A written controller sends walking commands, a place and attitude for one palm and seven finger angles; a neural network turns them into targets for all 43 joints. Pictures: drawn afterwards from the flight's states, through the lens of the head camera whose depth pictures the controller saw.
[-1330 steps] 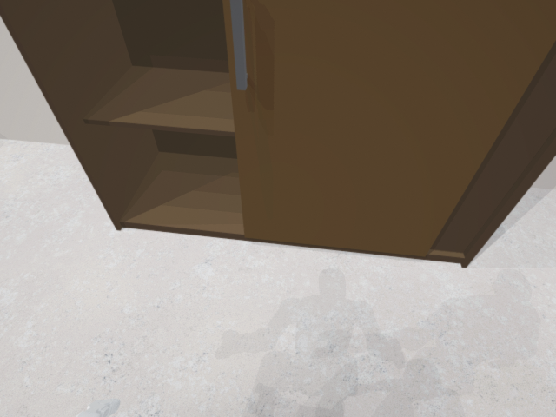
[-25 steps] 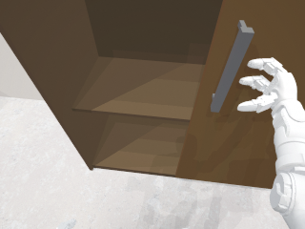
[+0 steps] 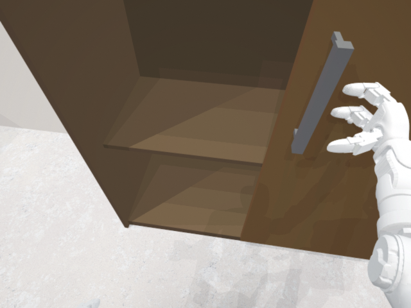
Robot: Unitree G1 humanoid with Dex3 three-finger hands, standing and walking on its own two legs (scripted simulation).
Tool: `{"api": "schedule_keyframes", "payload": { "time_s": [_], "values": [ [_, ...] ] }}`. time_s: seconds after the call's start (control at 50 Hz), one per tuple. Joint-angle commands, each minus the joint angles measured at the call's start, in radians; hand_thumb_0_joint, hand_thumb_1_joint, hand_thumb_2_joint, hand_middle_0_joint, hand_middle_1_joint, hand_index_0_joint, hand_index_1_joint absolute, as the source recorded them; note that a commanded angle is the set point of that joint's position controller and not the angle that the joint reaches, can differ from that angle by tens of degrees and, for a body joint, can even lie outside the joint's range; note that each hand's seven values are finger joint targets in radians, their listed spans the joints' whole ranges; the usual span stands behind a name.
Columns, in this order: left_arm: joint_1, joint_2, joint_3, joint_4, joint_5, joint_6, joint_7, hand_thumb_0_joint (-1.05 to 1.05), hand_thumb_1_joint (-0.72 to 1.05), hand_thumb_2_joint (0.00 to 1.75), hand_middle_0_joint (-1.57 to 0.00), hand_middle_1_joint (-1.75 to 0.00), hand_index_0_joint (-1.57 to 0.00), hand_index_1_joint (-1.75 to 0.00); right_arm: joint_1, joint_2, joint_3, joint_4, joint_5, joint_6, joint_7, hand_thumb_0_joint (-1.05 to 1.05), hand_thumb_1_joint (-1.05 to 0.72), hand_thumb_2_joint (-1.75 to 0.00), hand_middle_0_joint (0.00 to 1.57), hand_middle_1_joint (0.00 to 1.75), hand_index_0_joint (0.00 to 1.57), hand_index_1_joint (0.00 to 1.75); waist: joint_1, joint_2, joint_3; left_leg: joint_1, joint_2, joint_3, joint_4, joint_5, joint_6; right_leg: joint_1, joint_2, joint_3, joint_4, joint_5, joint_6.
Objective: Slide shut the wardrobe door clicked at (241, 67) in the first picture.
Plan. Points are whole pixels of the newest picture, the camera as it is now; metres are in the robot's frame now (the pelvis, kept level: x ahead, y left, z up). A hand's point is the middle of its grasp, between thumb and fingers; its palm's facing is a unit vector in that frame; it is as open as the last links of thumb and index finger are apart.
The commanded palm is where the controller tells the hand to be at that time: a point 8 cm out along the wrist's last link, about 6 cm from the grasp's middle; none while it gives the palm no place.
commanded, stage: move the hooked fingers beside the handle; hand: right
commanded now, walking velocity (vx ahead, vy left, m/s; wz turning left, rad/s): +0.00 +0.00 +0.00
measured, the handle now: (314, 100) +0.49 -0.14 +0.17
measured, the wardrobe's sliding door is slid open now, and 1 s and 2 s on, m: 0.56 0.58 0.58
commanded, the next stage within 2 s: none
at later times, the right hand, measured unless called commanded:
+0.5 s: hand (365, 119) +0.45 -0.22 +0.17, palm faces +0.04 +1.00 -0.01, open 13.5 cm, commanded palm +0.43 -0.28 +0.17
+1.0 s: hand (366, 115) +0.44 -0.21 +0.18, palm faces +0.01 +1.00 -0.02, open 14.0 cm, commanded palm +0.41 -0.27 +0.17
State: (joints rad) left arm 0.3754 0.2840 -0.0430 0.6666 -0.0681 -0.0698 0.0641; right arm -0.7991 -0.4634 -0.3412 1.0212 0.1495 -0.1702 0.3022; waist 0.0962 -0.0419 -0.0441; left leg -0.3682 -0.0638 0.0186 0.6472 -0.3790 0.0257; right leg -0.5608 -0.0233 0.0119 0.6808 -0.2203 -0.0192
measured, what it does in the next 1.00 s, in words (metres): stands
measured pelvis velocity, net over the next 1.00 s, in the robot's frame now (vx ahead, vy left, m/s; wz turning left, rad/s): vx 0.03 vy -0.01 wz -0.01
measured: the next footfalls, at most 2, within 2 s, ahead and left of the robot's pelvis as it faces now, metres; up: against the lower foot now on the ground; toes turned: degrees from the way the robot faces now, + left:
none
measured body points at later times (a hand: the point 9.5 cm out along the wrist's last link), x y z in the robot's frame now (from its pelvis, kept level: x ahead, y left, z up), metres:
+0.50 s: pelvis +0.02 +0.00 +0.01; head +0.04 +0.01 +0.46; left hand +0.09 +0.27 -0.10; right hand +0.44 -0.28 +0.17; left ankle -0.03 +0.11 -0.72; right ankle +0.07 -0.11 -0.72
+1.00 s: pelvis +0.03 -0.01 +0.01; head +0.05 +0.00 +0.46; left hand +0.16 +0.25 -0.09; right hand +0.44 -0.27 +0.18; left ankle -0.03 +0.11 -0.72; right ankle +0.07 -0.11 -0.72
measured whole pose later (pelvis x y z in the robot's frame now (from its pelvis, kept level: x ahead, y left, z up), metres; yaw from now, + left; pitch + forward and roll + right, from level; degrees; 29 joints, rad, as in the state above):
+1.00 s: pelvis +0.03 -0.01 +0.01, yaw -1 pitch +4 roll +1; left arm 0.29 0.28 -0.03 0.63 -0.08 -0.08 0.06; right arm -0.58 -0.40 -0.30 0.61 0.22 -0.02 0.26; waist 0.04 -0.04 -0.06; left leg -0.24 -0.03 0.01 0.56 -0.39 0.01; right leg -0.45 0.01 0.00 0.62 -0.25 -0.03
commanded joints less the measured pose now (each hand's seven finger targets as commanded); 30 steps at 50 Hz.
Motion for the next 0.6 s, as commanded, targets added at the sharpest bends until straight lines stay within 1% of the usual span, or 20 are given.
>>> {"api": "schedule_keyframes", "payload": {
  "time_s": [0.0,0.1,0.14,0.18,0.2,0.22,0.24,0.26,0.28,0.36,0.38,0.4,0.42,0.44,0.46,0.48,0.5,0.54,0.56,0.58],
  "values": [
    [0.016,0.158,0.057,-0.113,-0.003,-0.036,0.013,0.00,0.90,0.90,-0.20,-0.30,-0.20,-0.30,-0.508,-0.424,-0.134,-0.230,0.030,-0.057,-0.044,0.00,0.50,-0.30,0.30,1.20,0.30,1.20,-0.006,0.007,-0.290,-0.086,0.020,-0.034,-0.158,0.151,-0.016,0.315,0.016,0.014,-0.067,-0.001,-0.049],
    [0.001,0.153,0.057,-0.130,-0.005,-0.037,0.011,0.00,0.90,0.90,-0.20,-0.30,-0.20,-0.30,-0.462,-0.414,-0.131,-0.285,0.035,-0.059,-0.029,0.00,0.50,-0.30,0.30,1.20,0.30,1.20,-0.018,-0.050,-0.306,-0.076,0.018,-0.027,-0.154,0.192,-0.011,0.357,0.017,0.012,-0.070,0.038,-0.045],
    [0.000,0.153,0.059,-0.129,-0.005,-0.037,0.012,0.00,0.90,0.90,-0.20,-0.30,-0.20,-0.30,-0.471,-0.399,-0.123,-0.295,0.042,-0.053,-0.028,0.00,0.50,-0.30,0.30,1.20,0.30,1.20,-0.007,-0.032,-0.287,-0.091,0.016,-0.022,-0.161,0.183,-0.013,0.364,0.016,0.014,-0.074,0.032,-0.045],
    [-0.005,0.153,0.057,-0.134,-0.006,-0.039,0.014,0.00,0.90,0.90,-0.20,-0.30,-0.20,-0.30,-0.466,-0.392,-0.121,-0.303,0.054,-0.051,-0.025,0.00,0.50,-0.30,0.30,1.20,0.30,1.20,-0.008,-0.014,-0.280,-0.074,0.017,-0.028,-0.166,0.194,-0.013,0.354,0.019,0.009,-0.070,0.038,-0.050],
    [-0.007,0.156,0.058,-0.131,-0.007,-0.040,0.014,0.00,0.90,0.90,-0.20,-0.30,-0.20,-0.30,-0.469,-0.417,-0.137,-0.308,0.051,-0.050,-0.025,0.00,0.50,-0.30,0.30,1.20,0.30,1.20,-0.011,-0.023,-0.289,-0.078,0.016,-0.026,-0.164,0.191,-0.014,0.363,0.016,0.012,-0.075,0.035,-0.047],
    [-0.009,0.153,0.058,-0.134,-0.007,-0.043,0.014,0.00,0.90,0.90,-0.20,-0.30,-0.20,-0.30,-0.464,-0.399,-0.123,-0.307,0.050,-0.048,-0.022,0.00,0.50,-0.30,0.30,1.20,0.30,1.20,-0.011,-0.040,-0.286,-0.078,0.017,-0.028,-0.166,0.194,-0.013,0.368,0.018,0.011,-0.077,0.037,-0.047],
    [-0.003,0.157,0.060,-0.131,-0.005,-0.044,0.013,0.00,0.90,0.90,-0.20,-0.30,-0.20,-0.30,-0.459,-0.411,-0.138,-0.312,0.051,-0.046,-0.024,0.00,0.50,-0.30,0.30,1.20,0.30,1.20,-0.012,-0.006,-0.296,-0.072,0.016,-0.022,-0.164,0.208,-0.013,0.373,0.018,0.015,-0.077,0.051,-0.048],
    [-0.008,0.157,0.061,-0.132,-0.006,-0.046,0.014,0.00,0.90,0.90,-0.20,-0.30,-0.20,-0.30,-0.449,-0.430,-0.152,-0.322,0.050,-0.045,-0.022,0.00,0.50,-0.30,0.30,1.20,0.30,1.20,-0.019,-0.038,-0.310,-0.063,0.018,-0.027,-0.162,0.222,-0.013,0.380,0.018,0.013,-0.075,0.066,-0.047],
    [-0.006,0.156,0.060,-0.132,-0.006,-0.043,0.014,0.00,0.90,0.90,-0.20,-0.30,-0.20,-0.30,-0.433,-0.427,-0.148,-0.328,0.052,-0.043,-0.021,0.00,0.50,-0.30,0.30,1.20,0.30,1.20,-0.017,-0.019,-0.312,-0.048,0.019,-0.029,-0.161,0.247,-0.012,0.379,0.020,0.009,-0.067,0.084,-0.051],
    [-0.017,0.154,0.063,-0.140,-0.006,-0.050,0.012,0.00,0.90,0.90,-0.20,-0.30,-0.20,-0.30,-0.412,-0.426,-0.160,-0.376,0.057,-0.036,-0.013,0.00,0.50,-0.30,0.30,1.20,0.30,1.20,-0.025,-0.037,-0.339,-0.033,0.019,-0.023,-0.158,0.296,-0.013,0.412,0.022,0.011,-0.072,0.128,-0.047],
    [-0.018,0.154,0.064,-0.140,-0.006,-0.049,0.012,0.00,0.90,0.90,-0.20,-0.30,-0.20,-0.30,-0.392,-0.432,-0.167,-0.396,0.061,-0.036,-0.013,0.00,0.50,-0.30,0.30,1.20,0.30,1.20,-0.029,-0.018,-0.356,-0.009,0.019,-0.025,-0.155,0.330,-0.012,0.416,0.022,0.008,-0.065,0.155,-0.051],
    [-0.028,0.151,0.063,-0.147,-0.008,-0.051,0.012,0.00,0.90,0.90,-0.20,-0.30,-0.20,-0.30,-0.384,-0.411,-0.155,-0.416,0.065,-0.032,-0.009,0.00,0.50,-0.30,0.30,1.20,0.30,1.20,-0.029,-0.046,-0.353,-0.019,0.020,-0.026,-0.157,0.342,-0.014,0.431,0.024,0.004,-0.067,0.160,-0.049],
    [-0.029,0.151,0.064,-0.146,-0.007,-0.052,0.012,0.00,0.90,0.90,-0.20,-0.30,-0.20,-0.30,-0.379,-0.420,-0.164,-0.434,0.068,-0.033,-0.008,0.00,0.50,-0.30,0.30,1.20,0.30,1.20,-0.032,-0.039,-0.358,-0.011,0.019,-0.019,-0.156,0.341,-0.012,0.438,0.022,0.009,-0.072,0.165,-0.047],
    [-0.035,0.150,0.065,-0.152,-0.008,-0.054,0.010,0.00,0.90,0.90,-0.20,-0.30,-0.20,-0.30,-0.350,-0.400,-0.154,-0.439,0.070,-0.026,-0.005,0.00,0.50,-0.30,0.30,1.20,0.30,1.20,-0.035,-0.059,-0.354,-0.021,0.017,-0.018,-0.159,0.333,-0.010,0.451,0.023,0.008,-0.075,0.167,-0.045],
    [-0.039,0.149,0.064,-0.152,-0.009,-0.056,0.010,0.00,0.90,0.90,-0.20,-0.30,-0.20,-0.30,-0.356,-0.379,-0.127,-0.457,0.068,-0.022,0.000,0.00,0.50,-0.30,0.30,1.20,0.30,1.20,-0.027,-0.061,-0.341,-0.028,0.018,-0.016,-0.159,0.345,-0.009,0.460,0.022,0.011,-0.074,0.179,-0.045],
    [-0.041,0.146,0.065,-0.153,-0.010,-0.055,0.009,0.00,0.90,0.90,-0.20,-0.30,-0.20,-0.30,-0.332,-0.340,-0.097,-0.451,0.070,-0.012,0.006,0.00,0.50,-0.30,0.30,1.20,0.30,1.20,-0.021,-0.056,-0.323,-0.031,0.019,-0.019,-0.165,0.356,-0.010,0.454,0.025,0.003,-0.066,0.183,-0.051],
    [-0.036,0.152,0.066,-0.146,-0.012,-0.055,0.009,0.00,0.90,0.90,-0.20,-0.30,-0.20,-0.30,-0.328,-0.349,-0.102,-0.440,0.070,-0.003,0.011,0.00,0.50,-0.30,0.30,1.20,0.30,1.20,-0.019,-0.035,-0.312,-0.038,0.019,-0.015,-0.165,0.367,-0.011,0.450,0.022,0.006,-0.069,0.185,-0.050],
    [-0.039,0.156,0.070,-0.148,-0.017,-0.049,0.009,0.00,0.90,0.90,-0.20,-0.30,-0.20,-0.30,-0.264,-0.323,-0.087,-0.399,0.080,0.031,0.029,0.00,0.50,-0.30,0.30,1.20,0.30,1.20,-0.023,-0.018,-0.283,-0.044,0.021,-0.015,-0.171,0.361,-0.012,0.433,0.024,0.005,-0.074,0.172,-0.049],
    [-0.044,0.155,0.069,-0.147,-0.020,-0.049,0.010,0.00,0.90,0.90,-0.20,-0.30,-0.20,-0.30,-0.260,-0.281,-0.052,-0.386,0.089,0.049,0.041,0.00,0.50,-0.30,0.30,1.20,0.30,1.20,-0.018,-0.011,-0.268,-0.054,0.022,-0.012,-0.174,0.358,-0.012,0.433,0.026,0.004,-0.075,0.167,-0.049],
    [-0.041,0.155,0.071,-0.147,-0.023,-0.046,0.010,0.00,0.90,0.90,-0.20,-0.30,-0.20,-0.30,-0.249,-0.252,-0.030,-0.377,0.096,0.062,0.049,0.00,0.50,-0.30,0.30,1.20,0.30,1.20,-0.013,0.023,-0.263,-0.042,0.024,-0.013,-0.176,0.375,-0.014,0.424,0.027,0.000,-0.069,0.172,-0.053]
  ]
}}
